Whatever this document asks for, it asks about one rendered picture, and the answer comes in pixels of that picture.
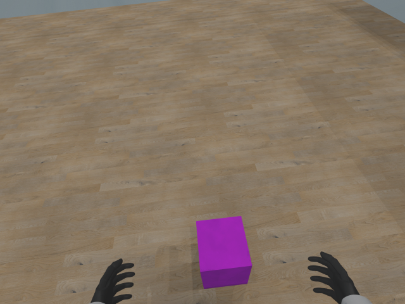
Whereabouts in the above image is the robot left hand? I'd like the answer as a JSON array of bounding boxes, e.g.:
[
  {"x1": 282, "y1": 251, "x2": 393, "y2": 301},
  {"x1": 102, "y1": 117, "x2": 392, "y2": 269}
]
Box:
[{"x1": 91, "y1": 258, "x2": 135, "y2": 304}]

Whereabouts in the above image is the carton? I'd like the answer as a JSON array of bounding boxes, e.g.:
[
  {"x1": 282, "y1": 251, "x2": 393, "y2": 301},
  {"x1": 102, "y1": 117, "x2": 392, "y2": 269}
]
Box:
[{"x1": 196, "y1": 216, "x2": 252, "y2": 289}]

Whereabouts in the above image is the robot right hand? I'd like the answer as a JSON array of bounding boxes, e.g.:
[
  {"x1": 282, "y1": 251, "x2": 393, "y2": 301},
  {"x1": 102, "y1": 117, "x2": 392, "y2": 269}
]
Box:
[{"x1": 308, "y1": 251, "x2": 360, "y2": 304}]

